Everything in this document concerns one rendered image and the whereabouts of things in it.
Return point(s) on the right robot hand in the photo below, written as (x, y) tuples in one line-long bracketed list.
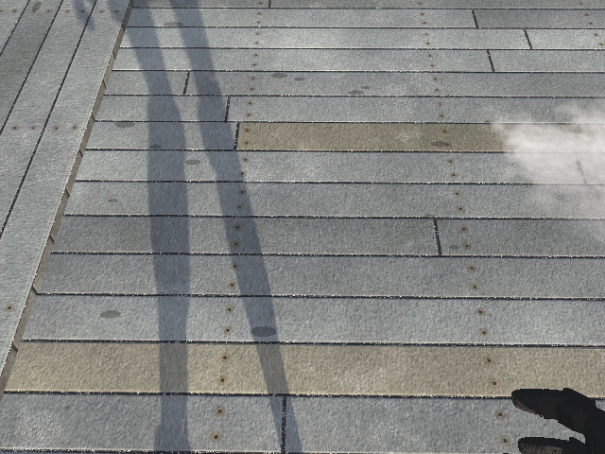
[(573, 410)]

